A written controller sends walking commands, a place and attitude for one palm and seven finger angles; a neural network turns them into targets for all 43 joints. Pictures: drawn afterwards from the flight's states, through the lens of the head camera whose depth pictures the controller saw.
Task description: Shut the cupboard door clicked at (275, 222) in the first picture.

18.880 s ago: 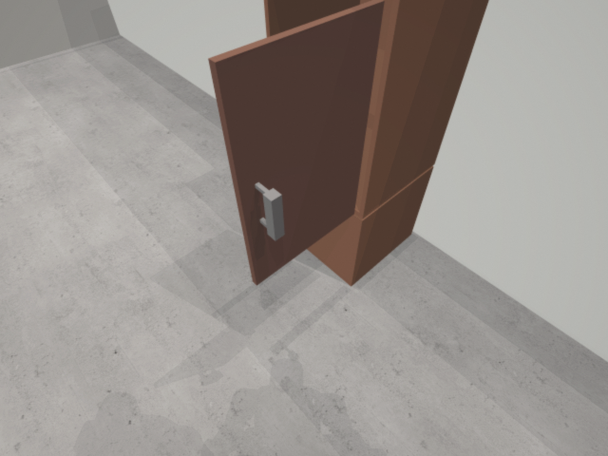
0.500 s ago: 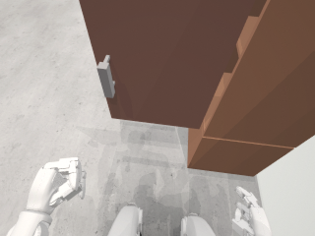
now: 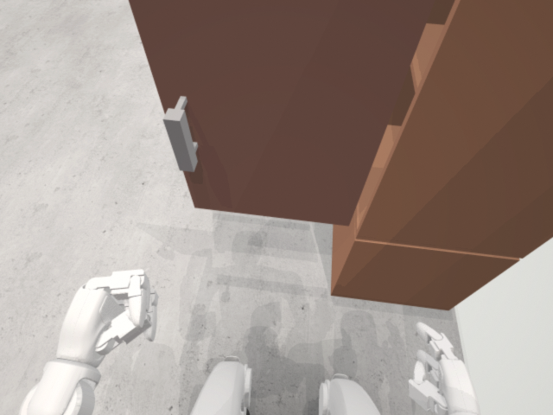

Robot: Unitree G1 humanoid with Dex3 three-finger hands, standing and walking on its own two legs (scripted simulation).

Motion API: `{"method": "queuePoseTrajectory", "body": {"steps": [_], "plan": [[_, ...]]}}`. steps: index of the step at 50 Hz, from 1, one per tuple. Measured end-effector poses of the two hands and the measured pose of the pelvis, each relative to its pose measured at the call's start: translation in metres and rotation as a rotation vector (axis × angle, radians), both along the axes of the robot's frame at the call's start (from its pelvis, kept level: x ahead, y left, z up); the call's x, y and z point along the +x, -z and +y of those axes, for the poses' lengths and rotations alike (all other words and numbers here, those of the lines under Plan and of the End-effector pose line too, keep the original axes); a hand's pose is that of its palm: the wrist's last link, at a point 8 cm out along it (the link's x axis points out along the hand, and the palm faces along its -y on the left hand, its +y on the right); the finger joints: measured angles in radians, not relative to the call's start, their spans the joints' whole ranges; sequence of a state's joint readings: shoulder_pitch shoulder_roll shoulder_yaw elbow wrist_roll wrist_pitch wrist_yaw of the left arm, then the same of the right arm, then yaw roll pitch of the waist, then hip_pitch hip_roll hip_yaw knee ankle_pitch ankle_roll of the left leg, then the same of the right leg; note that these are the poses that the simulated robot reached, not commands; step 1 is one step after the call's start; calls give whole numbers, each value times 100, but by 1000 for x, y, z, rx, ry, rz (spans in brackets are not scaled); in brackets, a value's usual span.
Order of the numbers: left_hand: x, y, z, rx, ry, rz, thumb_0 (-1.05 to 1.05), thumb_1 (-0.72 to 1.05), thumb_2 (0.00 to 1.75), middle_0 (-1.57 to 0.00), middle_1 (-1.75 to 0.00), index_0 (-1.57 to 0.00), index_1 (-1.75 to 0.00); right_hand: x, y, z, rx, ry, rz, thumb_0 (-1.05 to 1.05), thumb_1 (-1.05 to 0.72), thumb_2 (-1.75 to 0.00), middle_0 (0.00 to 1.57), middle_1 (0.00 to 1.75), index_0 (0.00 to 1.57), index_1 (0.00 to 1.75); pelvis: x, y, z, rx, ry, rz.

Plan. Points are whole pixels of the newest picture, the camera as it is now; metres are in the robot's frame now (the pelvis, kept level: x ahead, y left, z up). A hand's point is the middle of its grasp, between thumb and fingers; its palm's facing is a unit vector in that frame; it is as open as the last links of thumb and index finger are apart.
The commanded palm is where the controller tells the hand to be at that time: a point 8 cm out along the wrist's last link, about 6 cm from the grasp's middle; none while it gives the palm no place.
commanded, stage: bring the fist close to the handle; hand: left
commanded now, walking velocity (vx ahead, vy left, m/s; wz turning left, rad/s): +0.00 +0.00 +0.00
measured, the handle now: (185, 133) +0.55 +0.21 +0.05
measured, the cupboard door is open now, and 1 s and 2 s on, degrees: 90 89 83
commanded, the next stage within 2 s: push the door shut along its arc in 1.28 s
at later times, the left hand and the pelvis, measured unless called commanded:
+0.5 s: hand (178, 225) +0.36 +0.17 +0.05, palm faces -0.08 -1.00 -0.04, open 3.1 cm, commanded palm +0.35 +0.23 +0.05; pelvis +0.00 +0.00 +0.01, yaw -1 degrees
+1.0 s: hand (189, 168) +0.47 +0.18 +0.05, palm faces -0.06 -1.00 -0.02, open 3.1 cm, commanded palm +0.44 +0.23 +0.05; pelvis +0.00 +0.00 +0.00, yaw -2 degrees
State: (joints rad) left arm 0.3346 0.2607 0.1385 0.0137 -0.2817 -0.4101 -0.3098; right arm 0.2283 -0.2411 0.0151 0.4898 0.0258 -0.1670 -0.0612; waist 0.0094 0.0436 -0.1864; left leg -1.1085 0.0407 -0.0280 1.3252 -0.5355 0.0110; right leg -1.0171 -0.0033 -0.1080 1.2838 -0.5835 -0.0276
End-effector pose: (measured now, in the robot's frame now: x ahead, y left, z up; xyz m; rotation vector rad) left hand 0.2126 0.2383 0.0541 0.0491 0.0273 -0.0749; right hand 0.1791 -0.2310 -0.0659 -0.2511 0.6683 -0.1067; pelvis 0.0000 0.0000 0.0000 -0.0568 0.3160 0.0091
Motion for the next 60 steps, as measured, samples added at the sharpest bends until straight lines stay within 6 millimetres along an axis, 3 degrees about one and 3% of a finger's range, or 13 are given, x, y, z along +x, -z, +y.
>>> {"method": "queuePoseTrajectory", "body": {"steps": [7, 28, 47, 54, 60], "plan": [[40, 0, 0, -9, 14, -29, 1, 90, 90, -130, -150, -130, -150, -7, 7, -4, -6, 9, 42, 2, -90, -90, 20, 30, 20, 30, -1, 1, -1, 1, 1, 9], [146, -1, -9, -13, 2, -17, 1, 90, 90, -130, -150, -130, -150, -60, 15, -25, -26, 114, 256, 1, -90, -90, 20, 30, 20, 30, 5, -12, 2, 21, 24, 34], [235, -1, -2, -27, -21, -13, 1, 90, 90, -130, -150, -130, -150, -115, 34, -32, -45, 186, 457, 1, -91, -90, 20, 30, 20, 30, 1, -2, 2, 12, 31, 96], [233, 2, -1, -25, -14, -7, 1, 89, 91, -130, -150, -129, -150, -139, 35, -30, -16, 230, 532, 1, -91, -90, 20, 30, 20, 30, 3, -4, 5, 18, 47, 103], [226, 9, 3, -31, -35, 8, 1, 90, 91, -130, -150, -130, -150, -143, 32, -26, -18, 228, 554, 1, -91, -90, 20, 30, 20, 30, 4, -7, 5, 15, 43, 95]]}}
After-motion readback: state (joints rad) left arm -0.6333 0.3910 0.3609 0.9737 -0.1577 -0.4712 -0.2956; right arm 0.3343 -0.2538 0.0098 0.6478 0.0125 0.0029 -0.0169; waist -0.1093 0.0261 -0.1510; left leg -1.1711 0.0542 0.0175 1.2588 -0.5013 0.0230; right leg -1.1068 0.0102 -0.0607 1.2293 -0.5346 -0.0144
